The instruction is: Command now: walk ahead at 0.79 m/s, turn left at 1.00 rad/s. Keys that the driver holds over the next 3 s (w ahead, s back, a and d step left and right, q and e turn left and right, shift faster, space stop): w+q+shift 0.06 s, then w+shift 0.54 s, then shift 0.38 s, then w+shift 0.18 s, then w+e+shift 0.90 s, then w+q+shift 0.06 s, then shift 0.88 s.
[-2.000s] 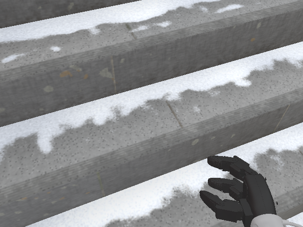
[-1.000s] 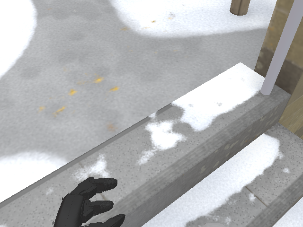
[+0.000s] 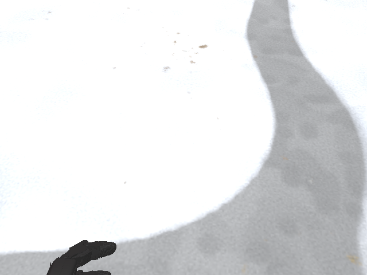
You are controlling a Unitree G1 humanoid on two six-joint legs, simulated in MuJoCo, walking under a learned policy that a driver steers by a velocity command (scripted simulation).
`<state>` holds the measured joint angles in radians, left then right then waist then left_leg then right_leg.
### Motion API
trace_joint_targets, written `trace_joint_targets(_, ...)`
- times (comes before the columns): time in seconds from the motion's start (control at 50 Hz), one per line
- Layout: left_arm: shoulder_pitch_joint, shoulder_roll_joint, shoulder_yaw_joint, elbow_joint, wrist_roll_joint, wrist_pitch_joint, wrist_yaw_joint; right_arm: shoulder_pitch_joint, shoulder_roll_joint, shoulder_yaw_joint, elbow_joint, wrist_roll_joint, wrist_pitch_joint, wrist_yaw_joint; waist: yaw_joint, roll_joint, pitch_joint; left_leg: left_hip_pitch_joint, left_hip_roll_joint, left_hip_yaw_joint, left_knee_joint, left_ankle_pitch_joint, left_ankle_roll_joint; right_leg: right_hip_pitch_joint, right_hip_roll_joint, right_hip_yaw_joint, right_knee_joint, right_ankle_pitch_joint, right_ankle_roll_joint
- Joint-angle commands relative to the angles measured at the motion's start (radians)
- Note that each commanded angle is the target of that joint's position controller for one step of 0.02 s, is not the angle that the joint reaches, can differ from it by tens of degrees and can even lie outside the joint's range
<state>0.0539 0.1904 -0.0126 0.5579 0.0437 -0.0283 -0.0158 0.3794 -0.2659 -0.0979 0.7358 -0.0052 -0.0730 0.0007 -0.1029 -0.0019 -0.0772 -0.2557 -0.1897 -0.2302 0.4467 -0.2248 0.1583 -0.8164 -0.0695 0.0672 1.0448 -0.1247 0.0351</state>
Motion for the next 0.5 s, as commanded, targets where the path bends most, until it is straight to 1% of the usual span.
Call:
trace_joint_targets(0.02,-0.164,0.08,0.027,-0.081,-0.018,-0.02,-0.023,-0.032,-0.161,-0.047,-0.084,-0.005,-0.008,0.003,0.006,0.095,0.052,0.002,0.202,-0.321,-0.24,-0.28,0.117,0.099,0.046,-0.024,-0.222,-0.02,0.008)
trace_joint_targets(0.04,-0.191,0.078,0.025,-0.087,-0.025,-0.02,-0.025,-0.031,-0.164,-0.049,-0.085,-0.006,-0.001,0.006,-0.002,0.119,0.067,-0.003,0.195,-0.324,-0.236,-0.287,0.117,0.141,0.062,-0.037,-0.287,-0.058,0.012)
trace_joint_targets(0.06,-0.207,0.083,0.025,-0.097,-0.03,-0.023,-0.022,-0.042,-0.168,-0.051,-0.09,-0.003,0.002,0.01,0.002,0.137,0.084,-0.022,0.195,-0.338,-0.231,-0.301,0.116,0.198,0.071,-0.036,-0.348,-0.089,0.015)
trace_joint_targets(0.08,-0.188,0.093,0.027,-0.095,-0.032,-0.026,-0.023,-0.066,-0.172,-0.05,-0.1,-0.001,0.005,0.01,0.012,0.146,0.099,-0.026,0.204,-0.348,-0.233,-0.319,0.107,0.26,0.063,-0.033,-0.427,-0.094,0.012)
trace_joint_targets(0.1,-0.149,0.104,0.033,-0.081,-0.04,-0.031,-0.018,-0.089,-0.168,-0.047,-0.103,-0.003,0.004,0.01,0.031,0.159,0.095,-0.041,0.212,-0.353,-0.226,-0.309,0.091,0.361,0.06,-0.03,-0.489,-0.089,0.004)
trace_joint_targets(0.12,-0.106,0.122,0.042,-0.068,-0.052,-0.035,-0.008,-0.09,-0.17,-0.043,-0.102,-0.01,0.001,0.01,0.048,0.164,0.083,-0.03,0.224,-0.364,-0.203,-0.259,0.081,0.444,0.064,-0.031,-0.544,-0.105,-0.001)
trace_joint_targets(0.14,-0.003,0.152,0.055,-0.039,-0.052,-0.044,0.008,-0.106,-0.174,-0.039,-0.098,-0.019,-0.007,0.012,0.11,0.144,0.051,-0.021,0.219,-0.349,-0.118,-0.121,0.062,0.575,0.07,-0.039,-0.618,-0.076,-0.026)
trace_joint_targets(0.16,0.142,0.226,0.084,-0.001,-0.027,-0.061,0.03,-0.089,-0.135,-0.023,-0.093,-0.015,-0.021,0.019,0.17,0.074,-0.05,-0.071,0.171,-0.262,0.098,0.037,0.024,0.794,0.057,-0.027,-0.597,-0.118,-0.05)
trace_joint_targets(0.18,0.314,0.299,0.11,0.016,0.006,-0.076,0.051,-0.07,-0.072,0.0,-0.104,-0.005,-0.036,0.022,0.24,-0.095,-0.175,-0.195,0.119,-0.111,0.434,0.022,-0.008,1.024,-0.128,0.154,-0.622,-0.383,-0.096)
trace_joint_targets(0.2,0.326,0.383,0.127,0.014,0.04,-0.074,0.057,-0.06,-0.005,0.024,-0.151,0.037,-0.044,0.023,0.201,-0.364,-0.203,-0.535,0.004,0.053,0.688,-0.268,-0.071,1.201,-0.329,0.623,-0.781,-0.708,-0.193)
trace_joint_targets(0.22,0.271,0.302,0.121,0.023,0.026,-0.071,0.039,-0.094,-0.072,0.026,-0.145,0.014,-0.032,0.003,0.177,-0.275,-0.101,-0.664,0.077,0.092,0.824,-0.174,-0.052,1.092,-0.355,0.772,-0.824,-0.761,-0.227)
trace_joint_targets(0.24,0.256,0.223,0.103,0.026,0.008,-0.069,0.031,-0.179,-0.116,0.016,-0.145,-0.017,-0.026,0.009,0.18,-0.114,-0.026,-0.678,0.12,0.088,0.877,-0.079,-0.052,1.006,-0.304,0.63,-0.795,-0.686,-0.22)
trace_joint_targets(0.26,0.282,0.203,0.097,0.049,0.003,-0.075,0.026,-0.217,-0.12,0.018,-0.152,-0.035,-0.024,0.029,0.179,-0.028,0.013,-0.668,0.139,0.086,0.872,-0.042,-0.058,0.938,-0.248,0.485,-0.79,-0.572,-0.209)
trace_joint_targets(0.28,0.317,0.191,0.09,0.08,0.002,-0.085,0.028,-0.246,-0.11,0.024,-0.16,-0.044,-0.019,0.044,0.177,-0.022,0.046,-0.667,0.147,0.066,0.848,-0.029,-0.061,0.899,-0.203,0.382,-0.803,-0.476,-0.193)
trace_joint_targets(0.3,0.349,0.174,0.081,0.111,0.001,-0.096,0.029,-0.26,-0.09,0.033,-0.171,-0.045,-0.009,0.053,0.163,-0.043,0.078,-0.681,0.142,0.052,0.834,-0.032,-0.065,0.881,-0.171,0.323,-0.813,-0.391,-0.181)
trace_joint_targets(0.32,0.371,0.163,0.076,0.135,-0.006,-0.105,0.028,-0.265,-0.081,0.04,-0.176,-0.043,-0.001,0.056,0.153,-0.087,0.102,-0.702,0.14,0.049,0.819,-0.045,-0.071,0.873,-0.162,0.288,-0.819,-0.303,-0.177)
trace_joint_targets(0.34,0.389,0.157,0.073,0.156,-0.014,-0.11,0.027,-0.282,-0.077,0.045,-0.186,-0.043,0.006,0.055,0.142,-0.1,0.124,-0.729,0.14,0.048,0.802,-0.057,-0.077,0.871,-0.158,0.25,-0.824,-0.204,-0.176)
trace_joint_targets(0.36,0.41,0.158,0.071,0.177,-0.023,-0.114,0.027,-0.319,-0.079,0.048,-0.203,-0.044,0.007,0.056,0.14,-0.108,0.141,-0.755,0.138,0.064,0.782,-0.05,-0.084,0.863,-0.158,0.204,-0.836,-0.078,-0.173)
trace_joint_targets(0.4,0.418,0.165,0.068,0.208,-0.028,-0.114,0.028,-0.41,-0.082,0.06,-0.248,-0.042,0.003,0.064,0.128,-0.104,0.171,-0.713,0.145,0.121,0.651,0.002,-0.093,0.798,-0.137,0.107,-0.893,0.091,-0.169)
trace_joint_targets(0.42,0.411,0.171,0.066,0.22,-0.028,-0.112,0.027,-0.44,-0.077,0.069,-0.26,-0.043,0.004,0.07,0.12,-0.087,0.184,-0.651,0.159,0.171,0.559,0.06,-0.09,0.757,-0.115,0.046,-0.922,0.167,-0.157)
trace_joint_targets(0.44,0.405,0.172,0.063,0.233,-0.032,-0.109,0.023,-0.466,-0.058,0.082,-0.266,-0.044,0.006,0.083,0.116,-0.068,0.199,-0.547,0.172,0.248,0.445,0.123,-0.079,0.691,-0.094,-0.013,-0.973,0.226,-0.145)
trace_joint_targets(0.46,0.429,0.178,0.062,0.248,-0.034,-0.109,0.016,-0.494,-0.035,0.095,-0.269,-0.036,0.004,0.096,0.136,-0.073,0.2,-0.413,0.17,0.32,0.345,0.173,-0.058,0.639,-0.089,-0.04,-1.028,0.308,-0.138)
trace_joint_targets(0.48,0.456,0.196,0.064,0.271,-0.038,-0.109,0.009,-0.515,-0.02,0.103,-0.272,-0.031,0.001,0.098,0.141,-0.072,0.206,-0.307,0.165,0.351,0.3,0.209,-0.034,0.629,-0.104,-0.063,-1.051,0.453,-0.14)
trace_joint_targets(0.5,0.48,0.213,0.065,0.29,-0.041,-0.108,0.006,-0.507,-0.028,0.101,-0.26,-0.029,0.002,0.091,0.134,-0.075,0.191,-0.246,0.134,0.383,0.276,0.205,-0.017,0.683,-0.103,-0.098,-1.004,0.724,-0.136)
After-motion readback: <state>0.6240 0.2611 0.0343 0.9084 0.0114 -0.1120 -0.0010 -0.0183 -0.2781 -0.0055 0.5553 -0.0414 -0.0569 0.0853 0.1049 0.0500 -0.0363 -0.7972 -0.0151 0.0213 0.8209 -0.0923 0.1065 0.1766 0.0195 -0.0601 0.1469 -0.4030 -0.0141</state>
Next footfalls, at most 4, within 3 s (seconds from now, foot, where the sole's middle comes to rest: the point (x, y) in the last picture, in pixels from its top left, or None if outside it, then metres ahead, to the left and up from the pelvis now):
0.18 right None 0.23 -0.18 -0.78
0.60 left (138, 256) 0.63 0.11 -0.78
0.98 right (151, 175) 1.00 0.05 -0.78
1.44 left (97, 172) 1.03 0.29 -0.78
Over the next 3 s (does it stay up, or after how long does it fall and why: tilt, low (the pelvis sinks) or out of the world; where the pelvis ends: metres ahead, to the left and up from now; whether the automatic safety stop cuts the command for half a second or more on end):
stays up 1.78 -0.09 0.00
